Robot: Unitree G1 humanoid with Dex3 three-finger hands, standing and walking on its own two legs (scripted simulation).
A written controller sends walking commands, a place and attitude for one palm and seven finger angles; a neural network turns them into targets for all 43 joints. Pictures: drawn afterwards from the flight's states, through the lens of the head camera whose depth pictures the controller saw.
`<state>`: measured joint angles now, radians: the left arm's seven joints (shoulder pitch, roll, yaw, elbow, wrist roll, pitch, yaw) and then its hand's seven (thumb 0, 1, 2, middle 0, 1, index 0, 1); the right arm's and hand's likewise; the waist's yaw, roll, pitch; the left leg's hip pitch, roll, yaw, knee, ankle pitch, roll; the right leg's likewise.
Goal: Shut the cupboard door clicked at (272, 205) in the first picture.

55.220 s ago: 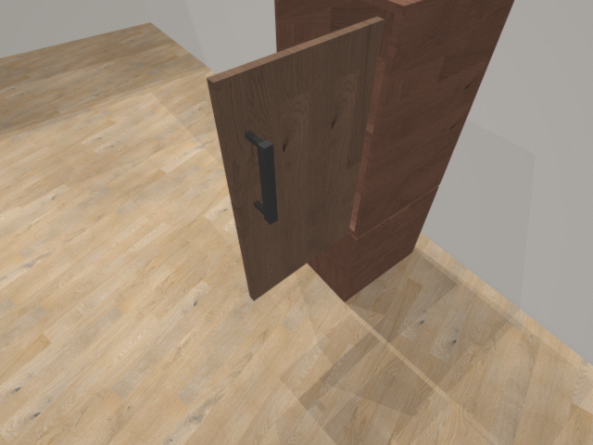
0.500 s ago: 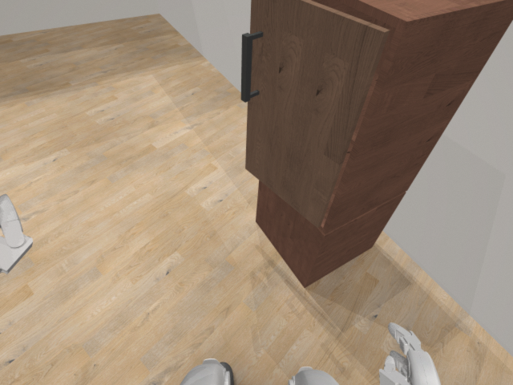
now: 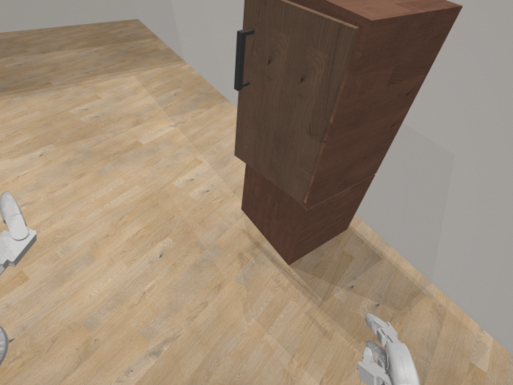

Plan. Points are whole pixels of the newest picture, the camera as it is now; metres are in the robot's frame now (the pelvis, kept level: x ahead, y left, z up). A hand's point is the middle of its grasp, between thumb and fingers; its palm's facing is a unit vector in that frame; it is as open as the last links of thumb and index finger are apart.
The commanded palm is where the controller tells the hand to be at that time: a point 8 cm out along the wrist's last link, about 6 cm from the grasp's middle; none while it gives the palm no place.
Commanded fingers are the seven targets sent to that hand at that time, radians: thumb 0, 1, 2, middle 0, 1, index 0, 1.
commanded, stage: stop stepping back and stand still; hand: left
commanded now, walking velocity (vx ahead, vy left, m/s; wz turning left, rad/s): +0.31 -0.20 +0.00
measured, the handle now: (244, 60) +0.98 +0.07 +0.07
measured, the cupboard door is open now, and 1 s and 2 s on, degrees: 11 11 11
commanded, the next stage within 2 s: let the arm hang, fingers relaxed in 0.44 s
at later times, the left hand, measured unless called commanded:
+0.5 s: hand (32, 286) +0.18 +0.25 +0.17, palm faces +0.44 -0.82 -0.37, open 7.4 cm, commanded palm +0.12 +0.29 +0.18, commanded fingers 0.00 0.90 0.90 -0.20 -0.30 -0.20 -0.30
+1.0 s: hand out of the picture +0.02 +0.20 -0.17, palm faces +0.03 -0.98 -0.21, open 7.0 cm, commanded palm none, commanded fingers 0.00 0.90 0.90 -0.20 -0.30 -0.20 -0.30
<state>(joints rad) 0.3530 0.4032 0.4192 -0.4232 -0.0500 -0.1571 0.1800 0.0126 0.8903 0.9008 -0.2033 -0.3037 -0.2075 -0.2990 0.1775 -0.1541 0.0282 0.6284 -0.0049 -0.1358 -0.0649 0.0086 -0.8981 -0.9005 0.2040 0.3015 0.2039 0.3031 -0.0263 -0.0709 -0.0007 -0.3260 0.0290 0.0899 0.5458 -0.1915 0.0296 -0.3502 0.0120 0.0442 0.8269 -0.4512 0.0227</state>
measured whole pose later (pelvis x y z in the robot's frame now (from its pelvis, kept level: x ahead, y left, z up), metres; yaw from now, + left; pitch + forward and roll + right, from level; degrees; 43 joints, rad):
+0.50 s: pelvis -0.03 +0.00 +0.01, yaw -2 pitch -1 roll +1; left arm 0.46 0.35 0.34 -0.35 -0.01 -0.19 0.17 0.01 0.89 0.90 -0.21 -0.30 -0.21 -0.30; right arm 0.33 -0.24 -0.03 0.71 0.00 -0.07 -0.10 0.01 -0.90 -0.90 0.20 0.30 0.20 0.30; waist 0.00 -0.01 -0.07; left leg -0.45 0.08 0.08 0.78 -0.25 0.01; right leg -0.12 0.00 -0.10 0.47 -0.35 -0.06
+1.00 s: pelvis -0.02 +0.01 +0.00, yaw +0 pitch +0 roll -1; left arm 0.32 0.20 0.02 0.91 0.01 0.02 0.03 -0.05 0.97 0.90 -0.21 -0.30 -0.21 -0.30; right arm 0.28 -0.18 0.00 0.97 -0.03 0.04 -0.02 0.00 -0.92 -0.90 0.20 0.30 0.20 0.30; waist 0.00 -0.02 0.02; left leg -0.27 0.02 0.02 0.53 -0.27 0.00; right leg -0.23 0.02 -0.07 0.50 -0.28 -0.04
